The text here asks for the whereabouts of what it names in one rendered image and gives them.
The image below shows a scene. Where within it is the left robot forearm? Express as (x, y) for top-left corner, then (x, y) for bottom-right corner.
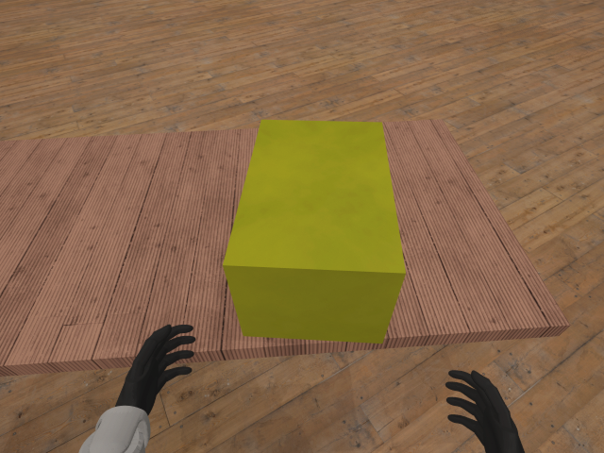
(78, 406), (151, 453)

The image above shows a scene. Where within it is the right robot hand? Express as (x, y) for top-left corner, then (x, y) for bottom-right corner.
(445, 370), (525, 453)

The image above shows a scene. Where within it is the left robot hand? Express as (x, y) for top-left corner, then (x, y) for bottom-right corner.
(115, 325), (195, 415)

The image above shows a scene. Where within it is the carton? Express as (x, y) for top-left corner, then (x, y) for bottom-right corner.
(223, 120), (406, 344)

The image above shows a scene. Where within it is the table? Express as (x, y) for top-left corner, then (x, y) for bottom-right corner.
(0, 119), (571, 377)

